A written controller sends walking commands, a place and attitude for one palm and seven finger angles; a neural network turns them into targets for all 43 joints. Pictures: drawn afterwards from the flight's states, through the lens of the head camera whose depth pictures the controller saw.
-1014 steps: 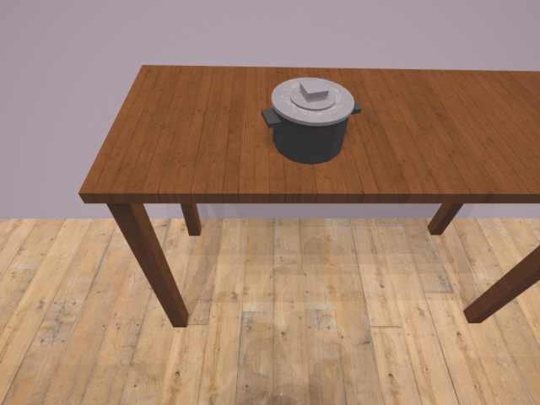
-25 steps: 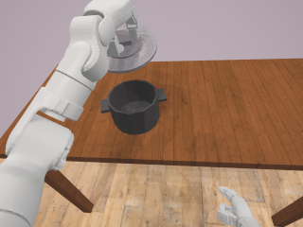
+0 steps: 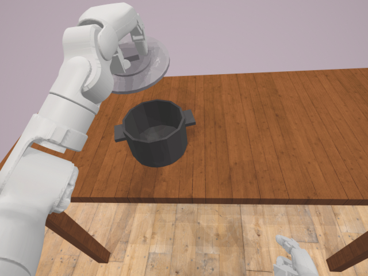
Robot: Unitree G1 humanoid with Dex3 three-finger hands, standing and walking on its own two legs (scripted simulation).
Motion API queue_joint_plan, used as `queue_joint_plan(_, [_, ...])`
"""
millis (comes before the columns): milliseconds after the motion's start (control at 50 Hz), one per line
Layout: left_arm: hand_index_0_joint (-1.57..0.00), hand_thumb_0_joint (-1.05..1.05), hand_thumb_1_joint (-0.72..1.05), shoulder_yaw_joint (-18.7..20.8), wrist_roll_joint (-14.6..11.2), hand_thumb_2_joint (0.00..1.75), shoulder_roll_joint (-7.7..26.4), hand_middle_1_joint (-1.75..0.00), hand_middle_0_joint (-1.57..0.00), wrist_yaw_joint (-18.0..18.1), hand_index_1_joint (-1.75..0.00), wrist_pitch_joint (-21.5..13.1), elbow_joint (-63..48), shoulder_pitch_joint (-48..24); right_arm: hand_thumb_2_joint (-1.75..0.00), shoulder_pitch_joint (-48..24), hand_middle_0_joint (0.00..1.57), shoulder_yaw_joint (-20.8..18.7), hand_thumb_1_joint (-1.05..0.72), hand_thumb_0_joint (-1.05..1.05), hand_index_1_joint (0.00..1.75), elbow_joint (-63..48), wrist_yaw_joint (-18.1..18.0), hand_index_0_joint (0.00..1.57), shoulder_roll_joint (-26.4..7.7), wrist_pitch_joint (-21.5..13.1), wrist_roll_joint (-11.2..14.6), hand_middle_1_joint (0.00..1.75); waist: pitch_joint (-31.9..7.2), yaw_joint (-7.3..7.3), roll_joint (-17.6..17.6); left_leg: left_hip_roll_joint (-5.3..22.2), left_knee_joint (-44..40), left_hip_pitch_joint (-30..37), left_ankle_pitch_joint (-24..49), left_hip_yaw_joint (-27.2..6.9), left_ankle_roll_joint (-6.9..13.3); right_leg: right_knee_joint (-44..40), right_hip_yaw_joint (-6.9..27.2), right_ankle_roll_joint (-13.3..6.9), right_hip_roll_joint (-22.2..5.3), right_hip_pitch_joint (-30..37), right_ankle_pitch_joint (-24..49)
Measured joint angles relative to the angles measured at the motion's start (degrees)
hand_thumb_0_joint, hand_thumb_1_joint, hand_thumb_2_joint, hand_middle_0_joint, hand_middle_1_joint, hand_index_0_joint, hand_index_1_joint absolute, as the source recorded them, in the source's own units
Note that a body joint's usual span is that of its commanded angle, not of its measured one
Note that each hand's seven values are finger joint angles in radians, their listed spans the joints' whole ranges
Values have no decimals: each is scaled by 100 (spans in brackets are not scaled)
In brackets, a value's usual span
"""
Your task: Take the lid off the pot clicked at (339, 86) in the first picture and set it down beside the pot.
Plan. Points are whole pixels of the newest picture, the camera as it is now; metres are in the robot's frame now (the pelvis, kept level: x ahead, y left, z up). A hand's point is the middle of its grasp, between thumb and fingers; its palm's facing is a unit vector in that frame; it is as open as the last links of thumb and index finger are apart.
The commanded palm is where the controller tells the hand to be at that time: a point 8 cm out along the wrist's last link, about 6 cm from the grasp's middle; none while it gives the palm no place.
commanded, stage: move the lid sideways beside the pot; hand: left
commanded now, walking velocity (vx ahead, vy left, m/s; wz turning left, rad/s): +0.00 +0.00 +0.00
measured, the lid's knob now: (126, 52) +0.48 +0.12 +0.27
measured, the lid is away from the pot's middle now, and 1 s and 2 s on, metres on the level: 0.03 0.16 0.24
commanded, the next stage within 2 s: lower the lid onto the table in 1.78 s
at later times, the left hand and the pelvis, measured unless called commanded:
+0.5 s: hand (79, 61) +0.43 +0.20 +0.28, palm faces -0.08 -0.04 -1.00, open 7.0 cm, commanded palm +0.41 +0.21 +0.36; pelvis +0.00 +0.01 +0.00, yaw +1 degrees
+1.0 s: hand (56, 61) +0.43 +0.25 +0.28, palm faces -0.08 -0.02 -1.00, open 7.0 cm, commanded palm +0.41 +0.25 +0.36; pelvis -0.01 +0.02 +0.00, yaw +1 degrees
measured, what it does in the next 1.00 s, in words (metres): stands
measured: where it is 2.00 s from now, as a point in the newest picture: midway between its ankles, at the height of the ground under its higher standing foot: outside the picture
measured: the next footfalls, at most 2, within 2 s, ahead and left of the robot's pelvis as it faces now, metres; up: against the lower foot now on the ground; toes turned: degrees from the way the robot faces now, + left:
none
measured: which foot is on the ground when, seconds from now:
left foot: down 0.00-1.00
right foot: down 0.00-1.00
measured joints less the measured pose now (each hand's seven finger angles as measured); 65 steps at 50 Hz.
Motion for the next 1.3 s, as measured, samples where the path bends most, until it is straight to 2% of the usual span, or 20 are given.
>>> queue_joint_plan(160, [-89, 3, 7, 33, -20, 115, 281, -67, -73, -156, -75, -39, -82, 77, -90, -165, 19, 24, -91, 1, 30, -69, -66, 19, 29, -70, 17, 30, 81, 56, -31, -2, 15, -2, 8, -66, -6, -36, -65, -8, 6, 44, 11])
queue_joint_plan(320, [-89, 2, 7, 47, 96, 115, 495, -67, -73, -275, -75, -3, 86, -23, -90, -192, 19, 31, -91, 1, 30, -69, -54, 19, 31, -11, 45, 30, 91, 91, -96, -20, 76, -83, -1, -120, 7, -32, -122, 3, -7, 12, 11])
queue_joint_plan(500, [-90, 2, 7, 122, 106, 115, 740, -67, -73, -354, -75, -181, 82, -5, -90, -81, 19, 19, -91, 1, 30, -61, -72, 19, 24, 1, 53, 30, 175, 32, -147, -48, 118, -141, -2, -129, 52, -61, -134, 32, -32, -5, 44])
queue_joint_plan(740, [-90, 2, 7, 504, 142, 115, 941, -67, -73, -371, -75, -383, 18, 140, -90, 119, 19, -21, -91, 1, 30, -47, -1, 19, -1, 112, 57, 30, 144, -1, -41, -98, 107, -196, 24, -61, 139, -99, -68, 84, -84, -63, 102])
queue_joint_plan(1080, [-90, 2, 7, 391, 269, 115, 1124, -67, -73, -326, -75, -614, 681, -235, -90, 171, 20, 0, -91, 1, 30, -53, -99, 20, 20, 6, 82, 30, 208, -50, -138, -116, 105, -311, 100, -116, 159, -115, -120, 24, -89, -149, 156])
queue_joint_plan(1300, [-90, 2, 8, 852, 358, 115, 1477, -67, -73, -393, -75, -757, 832, -39, -90, 313, 20, -36, -91, 1, 30, -86, -81, 20, -53, 149, 79, 30, 151, -110, -123, -83, 120, -293, 23, -65, 157, -188, -57, 75, -60, -116, 157])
